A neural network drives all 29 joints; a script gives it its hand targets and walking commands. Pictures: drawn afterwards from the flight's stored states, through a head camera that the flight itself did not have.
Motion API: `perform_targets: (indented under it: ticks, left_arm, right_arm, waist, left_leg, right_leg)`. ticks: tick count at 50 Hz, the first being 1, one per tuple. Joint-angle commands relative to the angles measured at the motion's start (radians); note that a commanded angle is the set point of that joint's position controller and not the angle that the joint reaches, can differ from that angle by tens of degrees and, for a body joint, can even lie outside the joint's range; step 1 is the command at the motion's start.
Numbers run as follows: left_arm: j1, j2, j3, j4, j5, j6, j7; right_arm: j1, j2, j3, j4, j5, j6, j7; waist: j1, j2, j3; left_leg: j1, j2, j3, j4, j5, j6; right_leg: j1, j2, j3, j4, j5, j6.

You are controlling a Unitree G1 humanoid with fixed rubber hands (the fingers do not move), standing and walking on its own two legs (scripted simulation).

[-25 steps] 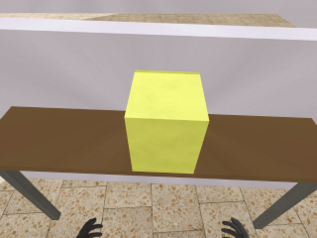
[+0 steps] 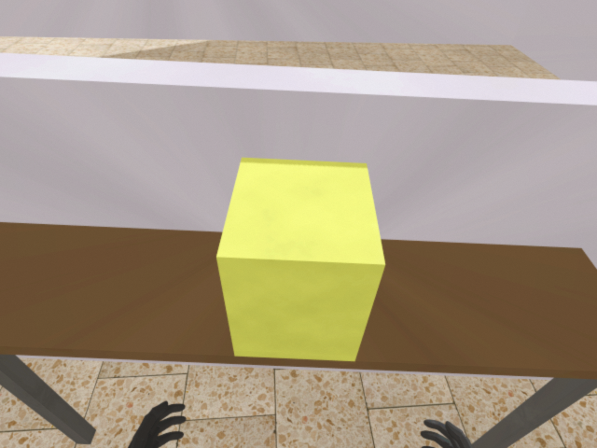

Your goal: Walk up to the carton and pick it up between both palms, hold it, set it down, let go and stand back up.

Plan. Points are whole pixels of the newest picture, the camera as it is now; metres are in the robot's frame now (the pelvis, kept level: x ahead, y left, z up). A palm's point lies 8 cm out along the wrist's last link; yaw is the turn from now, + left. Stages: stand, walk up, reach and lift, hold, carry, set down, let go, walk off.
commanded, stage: reach and lift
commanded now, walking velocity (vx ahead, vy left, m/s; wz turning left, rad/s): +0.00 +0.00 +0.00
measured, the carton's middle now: (299, 261) +0.42 +0.01 +0.02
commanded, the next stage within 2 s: none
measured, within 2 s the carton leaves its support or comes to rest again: neither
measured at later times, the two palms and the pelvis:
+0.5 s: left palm (129, 445) +0.16 +0.22 -0.02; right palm out of the picture +0.16 -0.20 -0.02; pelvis -0.02 +0.00 +0.00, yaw +0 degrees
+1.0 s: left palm (138, 370) +0.23 +0.22 +0.02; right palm (463, 368) +0.24 -0.20 +0.03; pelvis +0.00 +0.01 +0.01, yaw +0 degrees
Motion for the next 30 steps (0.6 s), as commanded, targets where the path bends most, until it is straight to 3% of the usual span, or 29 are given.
perform_targets:
  ticks: [1, 7, 20, 30]
  left_arm:
    - [-0.063, 0.112, 0.038, -0.166, -0.011, -0.089, 0.009]
    - [-0.061, 0.104, 0.022, -0.209, -0.031, -0.107, 0.014]
    - [-0.245, 0.127, -0.045, -0.251, -0.13, -0.117, 0.063]
    - [-0.327, 0.115, -0.069, -0.212, -0.16, -0.158, 0.086]
  right_arm:
    - [-0.046, -0.122, -0.03, -0.139, 0.025, -0.079, -0.012]
    - [-0.05, -0.12, -0.012, -0.178, 0.056, -0.068, -0.02]
    - [-0.218, -0.095, -0.067, -0.381, 0.035, 0.073, -0.023]
    - [-0.337, -0.1, -0.095, -0.398, 0.051, 0.136, -0.029]
  waist:
    - [0.004, 0.045, -0.065]
    - [0.011, 0.062, -0.011]
    - [0.04, 0.059, 0.075]
    - [0.042, 0.027, 0.003]
  left_leg:
    - [0.092, -0.07, 0.0, -0.007, 0.445, 0.003]
    - [0.112, -0.066, 0.008, -0.047, 0.388, -0.01]
    - [0.077, -0.044, 0.025, -0.136, 0.073, 0.001]
    - [0.062, -0.046, -0.003, -0.135, 0.097, 0.024]
  right_leg:
    - [-0.002, -0.013, 0.074, -0.058, 0.597, 0.066]
    - [-0.012, -0.008, 0.065, -0.102, 0.496, 0.06]
    - [-0.065, -0.036, 0.06, -0.188, 0.127, 0.051]
    - [-0.029, -0.051, 0.086, -0.175, 0.19, 0.055]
